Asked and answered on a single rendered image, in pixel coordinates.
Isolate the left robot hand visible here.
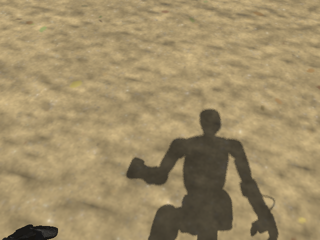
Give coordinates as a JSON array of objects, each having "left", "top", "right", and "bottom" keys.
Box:
[{"left": 2, "top": 224, "right": 58, "bottom": 240}]

